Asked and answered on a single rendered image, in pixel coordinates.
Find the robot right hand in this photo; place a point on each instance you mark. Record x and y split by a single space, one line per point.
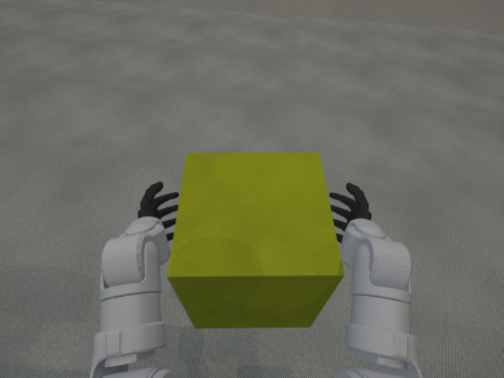
359 208

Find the carton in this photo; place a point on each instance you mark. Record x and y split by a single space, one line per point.
254 244

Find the right robot forearm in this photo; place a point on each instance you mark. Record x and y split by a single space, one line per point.
380 323

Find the robot left hand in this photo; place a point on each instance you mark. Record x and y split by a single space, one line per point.
149 206

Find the left robot forearm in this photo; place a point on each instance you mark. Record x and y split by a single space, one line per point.
130 283

